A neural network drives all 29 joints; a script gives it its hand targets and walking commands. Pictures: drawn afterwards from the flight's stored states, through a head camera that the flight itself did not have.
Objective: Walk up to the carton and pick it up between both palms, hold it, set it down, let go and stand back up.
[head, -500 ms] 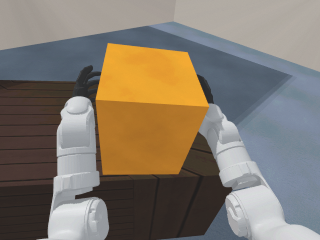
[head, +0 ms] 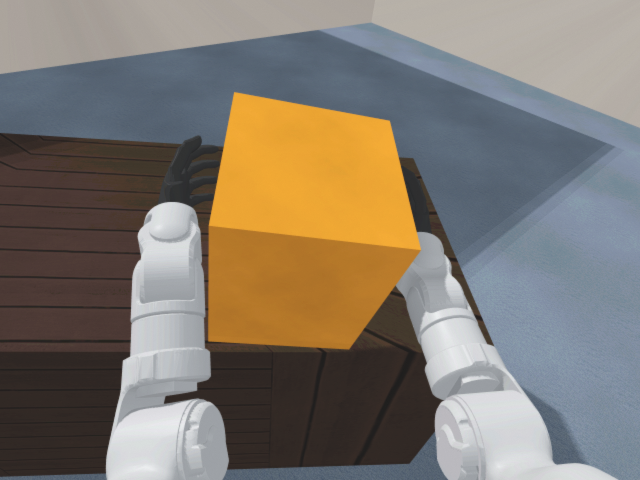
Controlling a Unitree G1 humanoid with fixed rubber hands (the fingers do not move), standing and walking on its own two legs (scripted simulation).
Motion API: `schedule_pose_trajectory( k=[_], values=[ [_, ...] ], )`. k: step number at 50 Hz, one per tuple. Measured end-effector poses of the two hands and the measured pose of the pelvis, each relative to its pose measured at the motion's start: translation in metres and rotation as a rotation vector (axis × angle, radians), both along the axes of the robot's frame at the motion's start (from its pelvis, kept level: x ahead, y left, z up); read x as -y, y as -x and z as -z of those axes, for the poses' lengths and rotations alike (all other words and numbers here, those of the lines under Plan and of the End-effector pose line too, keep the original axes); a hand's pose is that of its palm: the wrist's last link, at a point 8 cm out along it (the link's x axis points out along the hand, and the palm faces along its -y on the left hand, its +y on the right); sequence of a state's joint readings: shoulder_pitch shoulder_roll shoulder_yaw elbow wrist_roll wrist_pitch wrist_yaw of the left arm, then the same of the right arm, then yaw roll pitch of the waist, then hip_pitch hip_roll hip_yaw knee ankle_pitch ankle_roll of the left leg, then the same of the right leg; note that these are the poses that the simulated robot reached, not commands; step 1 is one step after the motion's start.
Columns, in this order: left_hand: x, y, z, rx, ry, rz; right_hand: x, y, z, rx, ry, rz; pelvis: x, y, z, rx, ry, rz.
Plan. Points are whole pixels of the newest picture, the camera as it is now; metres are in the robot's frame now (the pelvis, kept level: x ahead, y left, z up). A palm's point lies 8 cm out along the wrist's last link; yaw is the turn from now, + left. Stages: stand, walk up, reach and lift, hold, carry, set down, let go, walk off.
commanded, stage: set down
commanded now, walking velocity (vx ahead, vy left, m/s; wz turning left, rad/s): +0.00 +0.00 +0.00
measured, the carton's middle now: (297, 233) +0.38 +0.02 +0.13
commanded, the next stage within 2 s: none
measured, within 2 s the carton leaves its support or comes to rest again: neither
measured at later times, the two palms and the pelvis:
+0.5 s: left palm (190, 215) +0.38 +0.15 +0.15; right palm (410, 230) +0.39 -0.14 +0.13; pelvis +0.01 -0.01 +0.00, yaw +0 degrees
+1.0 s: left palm (205, 226) +0.40 +0.14 +0.12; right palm (411, 232) +0.40 -0.15 +0.11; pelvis +0.01 -0.01 +0.00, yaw -2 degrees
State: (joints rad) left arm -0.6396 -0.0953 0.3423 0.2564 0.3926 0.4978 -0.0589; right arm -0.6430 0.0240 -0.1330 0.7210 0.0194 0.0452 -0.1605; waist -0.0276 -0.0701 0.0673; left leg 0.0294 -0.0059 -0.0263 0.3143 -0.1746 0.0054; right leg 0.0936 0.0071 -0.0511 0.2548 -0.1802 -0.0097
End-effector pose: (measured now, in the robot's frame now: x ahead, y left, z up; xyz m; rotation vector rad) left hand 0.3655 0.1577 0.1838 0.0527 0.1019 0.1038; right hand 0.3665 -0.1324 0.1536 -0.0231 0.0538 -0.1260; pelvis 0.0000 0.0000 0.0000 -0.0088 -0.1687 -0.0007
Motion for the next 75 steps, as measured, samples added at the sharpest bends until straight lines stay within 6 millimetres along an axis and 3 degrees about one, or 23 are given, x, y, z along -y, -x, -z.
schedule_pose_trajectory(
  k=[6, 16, 30, 49, 75],
  values=[
    [0.005, -0.004, 0.019, 0.0, 0.01, -0.009, 0.005, -0.005, 0.013, 0.009, 0.022, -0.004, 0.004, -0.002, 0.0, -0.03, 0.006, -0.008],
    [0.012, -0.016, 0.018, -0.004, 0.012, -0.004, 0.013, -0.016, 0.006, 0.01, 0.048, 0.002, 0.007, -0.006, 0.0, -0.055, 0.002, 0.0],
    [0.005, -0.017, 0.04, -0.052, 0.015, -0.031, 0.005, -0.023, 0.027, -0.03, 0.029, -0.018, 0.005, -0.006, -0.001, -0.082, 0.003, 0.003],
    [0.019, -0.033, 0.063, -0.096, 0.041, -0.03, 0.02, -0.037, 0.041, -0.073, 0.032, -0.014, 0.009, -0.007, -0.002, -0.157, -0.003, 0.032],
    [0.017, -0.05, 0.105, -0.159, 0.053, -0.07, 0.018, -0.062, 0.075, -0.131, 0.039, -0.056, 0.009, -0.02, -0.002, -0.27, -0.008, 0.049]
  ],
)
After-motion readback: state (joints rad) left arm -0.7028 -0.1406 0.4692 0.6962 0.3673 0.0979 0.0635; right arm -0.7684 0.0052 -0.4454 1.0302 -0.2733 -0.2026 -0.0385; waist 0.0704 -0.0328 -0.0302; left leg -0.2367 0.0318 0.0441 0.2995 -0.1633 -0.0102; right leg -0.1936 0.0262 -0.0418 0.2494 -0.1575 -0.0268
